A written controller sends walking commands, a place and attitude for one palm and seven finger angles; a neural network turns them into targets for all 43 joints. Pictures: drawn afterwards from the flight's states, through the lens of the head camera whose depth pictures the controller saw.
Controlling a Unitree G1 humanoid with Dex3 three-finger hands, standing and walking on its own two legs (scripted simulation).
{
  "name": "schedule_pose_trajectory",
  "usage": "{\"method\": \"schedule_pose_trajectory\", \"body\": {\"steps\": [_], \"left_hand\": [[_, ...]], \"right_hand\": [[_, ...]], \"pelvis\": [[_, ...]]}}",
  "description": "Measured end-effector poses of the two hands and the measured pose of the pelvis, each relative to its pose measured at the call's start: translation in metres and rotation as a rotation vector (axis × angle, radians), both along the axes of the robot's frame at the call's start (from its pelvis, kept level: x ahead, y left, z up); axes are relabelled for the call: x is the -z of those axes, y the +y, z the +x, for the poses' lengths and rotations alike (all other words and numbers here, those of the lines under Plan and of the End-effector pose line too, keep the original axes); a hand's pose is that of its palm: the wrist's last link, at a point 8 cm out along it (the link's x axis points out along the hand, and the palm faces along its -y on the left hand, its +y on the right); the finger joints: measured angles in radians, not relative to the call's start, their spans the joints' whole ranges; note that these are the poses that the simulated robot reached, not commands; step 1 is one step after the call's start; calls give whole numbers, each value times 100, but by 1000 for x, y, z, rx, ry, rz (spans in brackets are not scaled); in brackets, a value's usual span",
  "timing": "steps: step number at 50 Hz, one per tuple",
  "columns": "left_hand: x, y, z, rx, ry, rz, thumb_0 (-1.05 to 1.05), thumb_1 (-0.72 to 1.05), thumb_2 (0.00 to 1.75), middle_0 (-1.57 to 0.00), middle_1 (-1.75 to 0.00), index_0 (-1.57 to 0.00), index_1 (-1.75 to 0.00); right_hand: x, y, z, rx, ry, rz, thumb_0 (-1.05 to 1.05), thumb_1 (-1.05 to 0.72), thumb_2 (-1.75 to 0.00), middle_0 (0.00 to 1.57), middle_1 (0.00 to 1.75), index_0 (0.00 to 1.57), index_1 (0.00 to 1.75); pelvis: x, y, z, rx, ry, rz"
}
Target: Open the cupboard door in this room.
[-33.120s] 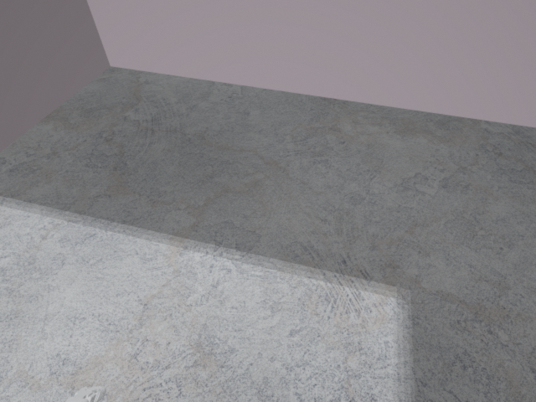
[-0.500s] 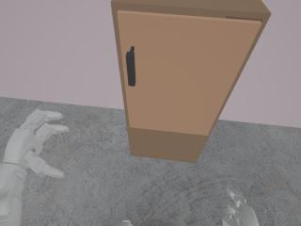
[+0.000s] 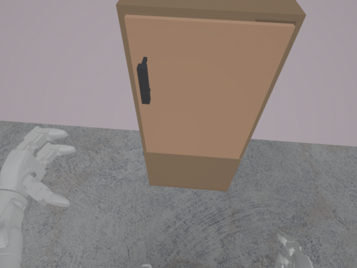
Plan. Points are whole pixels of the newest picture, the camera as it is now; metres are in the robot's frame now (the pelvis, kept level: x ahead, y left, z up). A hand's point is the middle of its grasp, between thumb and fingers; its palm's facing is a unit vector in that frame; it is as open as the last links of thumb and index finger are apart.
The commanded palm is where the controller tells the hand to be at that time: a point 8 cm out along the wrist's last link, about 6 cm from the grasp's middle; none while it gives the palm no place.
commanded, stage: raise the hand with hooked fingers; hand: left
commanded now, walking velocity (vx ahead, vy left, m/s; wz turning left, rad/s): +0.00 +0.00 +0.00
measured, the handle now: (145, 80) +0.61 +0.14 +0.07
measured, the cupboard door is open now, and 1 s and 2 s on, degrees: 0 0 0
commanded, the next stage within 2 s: move the hooked fingers beside the handle in 0.12 s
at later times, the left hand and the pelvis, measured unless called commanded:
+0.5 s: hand (67, 153) +0.32 +0.26 +0.09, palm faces -0.03 -1.00 -0.02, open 14.0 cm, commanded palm +0.31 +0.31 +0.09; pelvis -0.01 +0.00 +0.00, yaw +1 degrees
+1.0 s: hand (90, 121) +0.42 +0.24 +0.08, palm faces -0.04 -1.00 +0.00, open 14.0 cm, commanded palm +0.41 +0.30 +0.08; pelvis +0.00 +0.01 -0.01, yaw -1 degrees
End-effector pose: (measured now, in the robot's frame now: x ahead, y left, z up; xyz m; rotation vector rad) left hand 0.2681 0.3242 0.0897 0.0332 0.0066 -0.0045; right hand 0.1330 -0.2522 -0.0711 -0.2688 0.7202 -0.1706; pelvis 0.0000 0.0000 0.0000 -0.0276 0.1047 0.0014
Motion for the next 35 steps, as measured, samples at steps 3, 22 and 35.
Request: {"method": "schedule_pose_trajectory", "body": {"steps": [3, 22, 35], "left_hand": [[-2, -1, 0, 2, -1, 5, -1, -50, 30, -30, -120, -31, -120], [-2, -8, 19, 9, -6, -15, -1, -50, 30, -30, -120, -31, -120], [-1, -17, 83, 27, 12, -25, -1, -50, 30, -30, -120, -31, -120]], "right_hand": [[1, 2, 2, -3, -4, 7, 1, -90, -90, 20, 30, 20, 30], [6, 2, 3, -25, 10, 1, 1, -90, -90, 20, 30, 20, 30], [19, -11, -42, 66, 152, -12, 1, -90, -90, 20, 30, 20, 30]], "pelvis": [[0, -1, 0, -1, -1, 0], [3, -4, -9, -15, 1, 1], [6, -2, -8, 10, 43, 2]]}}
